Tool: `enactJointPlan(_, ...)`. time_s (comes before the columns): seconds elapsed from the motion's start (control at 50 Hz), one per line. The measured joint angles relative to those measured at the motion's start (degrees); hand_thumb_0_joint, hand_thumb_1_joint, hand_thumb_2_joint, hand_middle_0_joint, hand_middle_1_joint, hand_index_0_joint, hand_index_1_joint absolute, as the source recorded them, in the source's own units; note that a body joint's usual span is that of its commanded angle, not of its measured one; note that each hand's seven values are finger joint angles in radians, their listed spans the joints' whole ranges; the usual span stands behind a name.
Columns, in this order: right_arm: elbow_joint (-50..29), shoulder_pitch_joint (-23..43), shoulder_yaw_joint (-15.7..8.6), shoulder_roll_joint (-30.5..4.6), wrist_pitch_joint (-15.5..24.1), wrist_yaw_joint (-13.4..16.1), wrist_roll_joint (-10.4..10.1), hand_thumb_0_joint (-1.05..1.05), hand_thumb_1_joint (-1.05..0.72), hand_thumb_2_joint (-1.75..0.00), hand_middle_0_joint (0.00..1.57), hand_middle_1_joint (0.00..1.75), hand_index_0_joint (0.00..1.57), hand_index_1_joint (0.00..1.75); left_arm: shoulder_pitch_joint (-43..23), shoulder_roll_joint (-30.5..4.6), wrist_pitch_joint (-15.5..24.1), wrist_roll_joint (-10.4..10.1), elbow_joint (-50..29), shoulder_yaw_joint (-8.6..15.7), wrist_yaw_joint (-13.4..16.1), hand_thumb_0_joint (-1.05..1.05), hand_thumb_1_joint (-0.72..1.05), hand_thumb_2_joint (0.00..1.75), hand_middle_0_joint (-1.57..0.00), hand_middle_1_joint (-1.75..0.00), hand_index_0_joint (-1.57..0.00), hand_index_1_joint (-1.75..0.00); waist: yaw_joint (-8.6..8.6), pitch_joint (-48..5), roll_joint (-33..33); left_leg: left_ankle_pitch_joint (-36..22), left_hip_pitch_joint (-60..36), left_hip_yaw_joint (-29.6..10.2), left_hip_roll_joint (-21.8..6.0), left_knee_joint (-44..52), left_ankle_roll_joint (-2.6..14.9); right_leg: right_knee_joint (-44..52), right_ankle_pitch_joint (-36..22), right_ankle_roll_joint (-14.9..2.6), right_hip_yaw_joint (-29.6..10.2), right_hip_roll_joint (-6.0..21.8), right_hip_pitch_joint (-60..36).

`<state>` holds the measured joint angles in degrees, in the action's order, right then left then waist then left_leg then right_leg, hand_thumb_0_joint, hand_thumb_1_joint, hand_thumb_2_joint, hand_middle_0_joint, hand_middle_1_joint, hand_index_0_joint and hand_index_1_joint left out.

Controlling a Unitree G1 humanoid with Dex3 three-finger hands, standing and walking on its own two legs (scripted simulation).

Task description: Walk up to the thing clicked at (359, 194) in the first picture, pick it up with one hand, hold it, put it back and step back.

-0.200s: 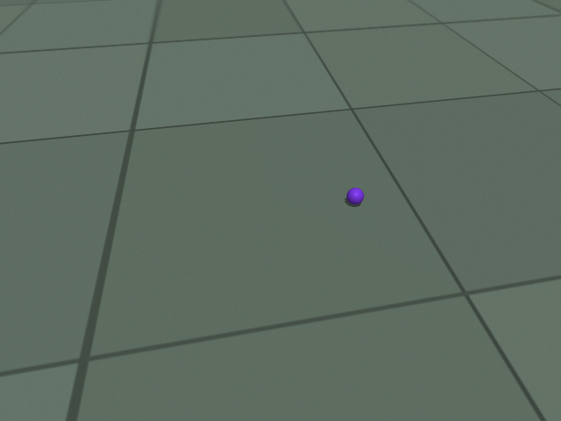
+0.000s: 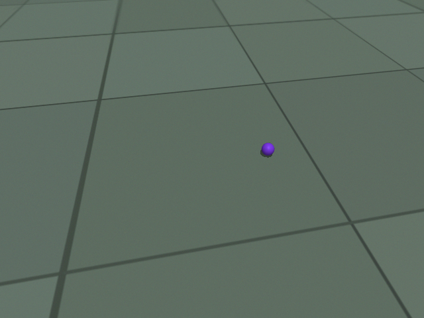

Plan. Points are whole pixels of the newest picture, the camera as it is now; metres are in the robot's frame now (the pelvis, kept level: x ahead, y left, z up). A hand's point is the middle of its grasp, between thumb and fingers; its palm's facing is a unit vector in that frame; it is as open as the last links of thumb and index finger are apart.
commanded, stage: stand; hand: left
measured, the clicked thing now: (267, 149) +1.29 -0.40 -0.74
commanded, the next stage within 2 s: walk up in 0.92 s
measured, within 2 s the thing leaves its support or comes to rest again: neither
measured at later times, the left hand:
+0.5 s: hand out of the picture +0.07 +0.25 -0.16, palm faces -0.03 -0.94 -0.34, open 7.4 cm
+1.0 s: hand out of the picture +0.08 +0.26 -0.16, palm faces -0.08 -0.94 -0.33, open 7.4 cm
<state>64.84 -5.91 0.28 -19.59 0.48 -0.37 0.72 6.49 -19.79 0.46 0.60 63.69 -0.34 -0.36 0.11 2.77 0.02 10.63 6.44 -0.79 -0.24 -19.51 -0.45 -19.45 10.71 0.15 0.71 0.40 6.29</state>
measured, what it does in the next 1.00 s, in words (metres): stands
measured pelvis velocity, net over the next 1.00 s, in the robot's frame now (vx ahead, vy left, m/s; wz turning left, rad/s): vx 0.01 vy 0.00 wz -0.08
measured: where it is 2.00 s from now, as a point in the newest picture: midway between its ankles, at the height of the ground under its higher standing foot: (229, 280)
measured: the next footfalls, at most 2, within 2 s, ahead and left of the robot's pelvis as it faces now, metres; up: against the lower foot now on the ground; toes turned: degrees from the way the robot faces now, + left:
right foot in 1.24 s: +0.12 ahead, -0.19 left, +0.00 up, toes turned -25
left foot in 1.64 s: +0.50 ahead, +0.02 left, +0.00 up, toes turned -34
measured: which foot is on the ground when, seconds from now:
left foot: down 0.00-1.00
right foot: down 0.00-1.00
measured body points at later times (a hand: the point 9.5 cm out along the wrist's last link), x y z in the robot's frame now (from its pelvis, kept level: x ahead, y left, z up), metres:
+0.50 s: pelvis +0.00 +0.00 +0.00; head +0.01 +0.00 +0.45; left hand +0.08 +0.30 -0.13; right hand +0.08 -0.30 -0.13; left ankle +0.00 +0.12 -0.75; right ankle +0.00 -0.12 -0.75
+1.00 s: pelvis +0.01 +0.00 +0.00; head +0.02 +0.00 +0.45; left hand +0.08 +0.31 -0.13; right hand +0.09 -0.31 -0.13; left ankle +0.00 +0.12 -0.74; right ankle +0.00 -0.12 -0.75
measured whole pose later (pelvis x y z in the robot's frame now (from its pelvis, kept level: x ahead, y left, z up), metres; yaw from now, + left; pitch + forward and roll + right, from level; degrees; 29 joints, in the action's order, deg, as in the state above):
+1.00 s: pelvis +0.01 +0.00 +0.00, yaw -5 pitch -1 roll +1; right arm 58.9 -6.8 -2.5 -21.3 1.4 -3.2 2.5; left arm 11.8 -20.5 -0.1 1.3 60.0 2.3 -3.0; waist 0.9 2.2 -0.1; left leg 22.6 8.8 3.1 -0.2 -26.3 2.2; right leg -26.5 16.1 -0.5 -4.4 -0.4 11.0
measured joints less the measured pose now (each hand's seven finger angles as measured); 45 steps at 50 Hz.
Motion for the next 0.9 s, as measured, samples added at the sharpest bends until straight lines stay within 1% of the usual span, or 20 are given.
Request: enactJointPlan(0.9,-0.3,-0.7,0.3,-0.2,0.0,0.1,0.1,0.01,-0.90,-0.90,0.20,0.30,0.20,0.30,0.4,-0.2,-0.1,-0.1,0.5,0.2,0.0,0.00,0.90,0.90,-0.21,-0.30,-0.20,-0.30,0.17,0.0,-0.1,-0.1,-0.8,0.0,-0.1,1.2,-0.10,1.1,0.0,-0.05,0.0,-0.1,-0.7)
